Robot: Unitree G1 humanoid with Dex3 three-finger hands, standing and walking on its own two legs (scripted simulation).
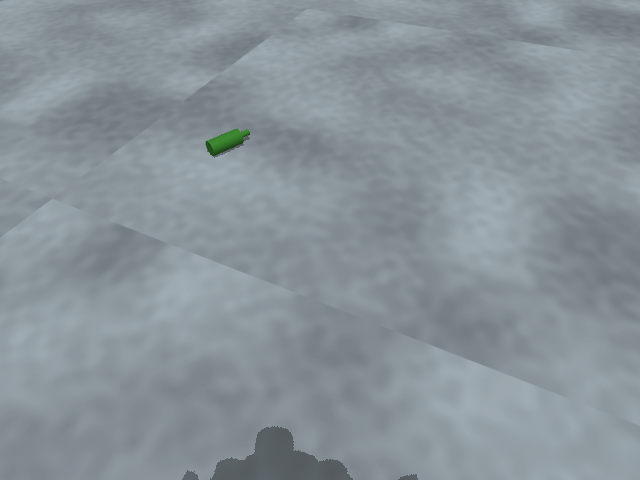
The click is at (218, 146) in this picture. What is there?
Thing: lying bottle
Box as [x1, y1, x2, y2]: [206, 129, 249, 155]
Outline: 249,131 247,129 240,132 237,129 234,129 206,141 206,146 209,152 212,155 214,155 241,143 243,141 242,137 249,134
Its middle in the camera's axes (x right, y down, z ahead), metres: -0.48 -0.55 +2.12
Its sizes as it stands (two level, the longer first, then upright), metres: 0.239 0.083 0.083
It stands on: the floor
